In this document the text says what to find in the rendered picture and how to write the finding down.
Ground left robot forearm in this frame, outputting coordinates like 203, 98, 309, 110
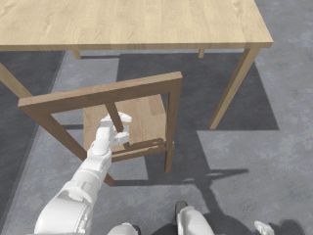
34, 139, 112, 234

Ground table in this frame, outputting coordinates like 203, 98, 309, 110
0, 0, 274, 129

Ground right robot hand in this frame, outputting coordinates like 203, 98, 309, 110
254, 220, 275, 235

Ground left robot shin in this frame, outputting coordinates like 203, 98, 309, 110
122, 222, 135, 229

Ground chair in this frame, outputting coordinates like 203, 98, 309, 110
18, 71, 183, 187

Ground robot left upper arm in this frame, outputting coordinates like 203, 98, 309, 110
26, 197, 94, 235

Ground left robot hand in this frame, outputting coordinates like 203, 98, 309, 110
95, 112, 132, 147

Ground right robot foot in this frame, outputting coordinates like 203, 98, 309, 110
175, 201, 187, 235

